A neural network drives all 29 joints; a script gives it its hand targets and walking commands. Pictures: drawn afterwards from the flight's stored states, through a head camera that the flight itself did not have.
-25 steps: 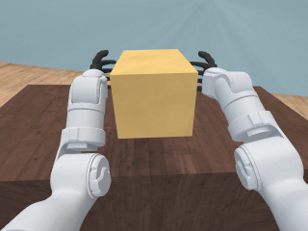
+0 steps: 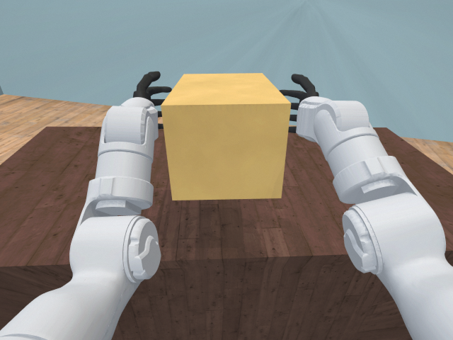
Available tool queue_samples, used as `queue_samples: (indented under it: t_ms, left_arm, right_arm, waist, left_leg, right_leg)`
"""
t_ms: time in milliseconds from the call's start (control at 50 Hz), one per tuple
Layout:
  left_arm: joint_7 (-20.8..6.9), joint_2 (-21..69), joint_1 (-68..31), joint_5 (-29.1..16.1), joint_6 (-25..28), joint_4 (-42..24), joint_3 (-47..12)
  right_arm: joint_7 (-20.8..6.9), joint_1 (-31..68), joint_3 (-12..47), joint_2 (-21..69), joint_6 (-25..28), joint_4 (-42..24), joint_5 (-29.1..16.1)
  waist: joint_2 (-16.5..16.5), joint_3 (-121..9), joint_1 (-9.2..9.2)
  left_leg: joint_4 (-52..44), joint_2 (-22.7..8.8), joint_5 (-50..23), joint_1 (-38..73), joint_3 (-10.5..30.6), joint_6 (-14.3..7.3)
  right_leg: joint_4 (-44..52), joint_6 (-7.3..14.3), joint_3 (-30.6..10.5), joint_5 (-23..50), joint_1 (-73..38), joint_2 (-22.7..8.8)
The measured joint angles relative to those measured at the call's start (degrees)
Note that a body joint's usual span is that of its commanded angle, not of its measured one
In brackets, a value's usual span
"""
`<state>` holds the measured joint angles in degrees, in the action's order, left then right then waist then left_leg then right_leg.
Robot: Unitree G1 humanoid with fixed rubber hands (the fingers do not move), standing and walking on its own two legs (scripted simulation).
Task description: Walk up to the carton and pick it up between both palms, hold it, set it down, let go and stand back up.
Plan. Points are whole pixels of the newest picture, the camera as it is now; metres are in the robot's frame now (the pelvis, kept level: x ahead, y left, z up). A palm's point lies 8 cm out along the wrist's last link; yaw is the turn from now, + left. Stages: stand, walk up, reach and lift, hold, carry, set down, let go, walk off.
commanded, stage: hold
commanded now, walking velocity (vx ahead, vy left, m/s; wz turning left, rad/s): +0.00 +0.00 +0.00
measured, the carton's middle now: (224, 126) +0.44 +0.00 +0.26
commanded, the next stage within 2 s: none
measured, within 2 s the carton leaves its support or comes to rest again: neither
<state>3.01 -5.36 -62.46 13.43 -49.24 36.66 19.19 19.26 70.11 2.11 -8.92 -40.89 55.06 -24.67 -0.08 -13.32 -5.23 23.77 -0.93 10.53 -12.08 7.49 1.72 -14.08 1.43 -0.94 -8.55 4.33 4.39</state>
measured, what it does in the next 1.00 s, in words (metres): stands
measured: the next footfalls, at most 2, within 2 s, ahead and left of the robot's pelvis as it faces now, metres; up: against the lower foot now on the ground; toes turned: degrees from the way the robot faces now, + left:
none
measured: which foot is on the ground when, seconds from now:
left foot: down 0.00-1.00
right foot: down 0.00-1.00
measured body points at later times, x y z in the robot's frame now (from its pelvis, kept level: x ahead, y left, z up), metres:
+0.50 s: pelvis +0.00 +0.01 +0.00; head -0.10 +0.03 +0.44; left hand +0.39 +0.14 +0.32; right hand +0.37 -0.13 +0.32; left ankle +0.03 +0.13 -0.75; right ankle -0.01 -0.11 -0.75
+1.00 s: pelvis -0.01 +0.00 +0.00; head -0.10 +0.02 +0.44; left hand +0.39 +0.14 +0.32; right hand +0.38 -0.14 +0.31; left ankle +0.03 +0.13 -0.75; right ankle -0.01 -0.11 -0.75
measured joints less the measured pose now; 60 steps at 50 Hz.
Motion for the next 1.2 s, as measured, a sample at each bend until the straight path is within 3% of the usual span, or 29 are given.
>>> queue_samples:
  t_ms: [100, 300, 500, 620, 720, 840, 1060, 1200]
  left_arm:
    - [-0.09, -0.25, 2.02, -0.72, -0.69, -2.69, -1.44]
    - [-0.18, 1.64, 3.40, 1.16, -2.19, -8.06, 0.23]
    - [-0.18, 0.98, 0.10, 1.26, -1.17, -3.19, 0.71]
    - [0.00, 0.70, -0.35, 1.24, -1.23, -2.32, 0.29]
    - [-0.08, 0.60, 1.15, 0.59, -1.34, -2.84, -0.18]
    - [0.42, 0.82, 1.45, 0.72, -1.69, -3.38, -0.13]
    - [0.01, -0.21, -1.64, 0.31, 0.20, -0.30, 1.03]
    - [-0.79, 0.09, -0.76, 1.54, -0.52, -0.46, 0.97]
  right_arm:
    - [0.99, -2.16, 1.64, 0.00, -0.25, -2.91, -1.72]
    - [1.62, -3.87, 1.42, -0.32, -0.73, -7.12, -2.90]
    - [0.63, -1.09, 0.07, -0.64, -1.08, -3.81, -1.12]
    - [0.10, 0.48, -1.24, -0.45, -0.20, -0.87, -0.76]
    - [0.19, -0.72, 1.38, -0.52, -0.59, -1.62, -1.33]
    - [0.35, -1.75, -0.06, 0.10, 0.14, -1.84, -1.48]
    - [0.37, -0.21, 1.29, -0.49, -0.19, -2.38, -0.71]
    - [0.65, -0.90, 0.09, 0.14, -0.55, -1.79, -0.81]
  waist:
    - [0.83, 0.41, -1.21]
    - [-0.95, 1.93, -0.87]
    - [-0.90, 0.51, 0.51]
    - [0.26, 0.57, -0.04]
    - [0.59, 0.37, -0.23]
    - [0.26, 0.32, -0.84]
    - [-1.32, 0.15, 0.60]
    - [-0.07, 1.18, -0.82]
  left_leg:
    - [0.80, -0.13, 0.63, 0.02, 0.55, 0.21]
    - [0.67, 0.49, 0.50, 1.00, -0.19, -0.56]
    - [0.20, 0.38, -0.03, 0.03, -1.12, -0.69]
    - [0.00, 0.16, -0.36, -0.31, -0.61, -0.22]
    - [0.07, -0.18, -0.22, -0.11, -0.54, -0.01]
    - [0.73, -0.11, 0.25, 0.28, 0.05, 0.13]
    - [-0.20, 0.23, -0.28, -0.29, -0.51, -0.36]
    - [0.01, 0.26, 0.36, 1.61, 0.09, -0.30]
  right_leg:
    - [0.00, 0.14, 0.45, -0.31, -0.49, 0.26]
    - [-0.11, -0.59, -0.32, -0.18, -1.19, -0.41]
    - [-0.79, -0.64, -1.24, 0.06, 0.61, -0.44]
    - [-0.81, -0.25, -0.77, 0.21, 0.94, -0.15]
    - [-0.53, -0.06, -0.77, 0.31, 0.60, 0.19]
    - [-0.89, 0.07, -0.23, -0.15, -0.07, 0.26]
    - [-0.60, -0.31, -0.78, 0.10, 0.92, -0.18]
    - [0.58, -0.25, -0.24, 0.03, -1.80, -0.14]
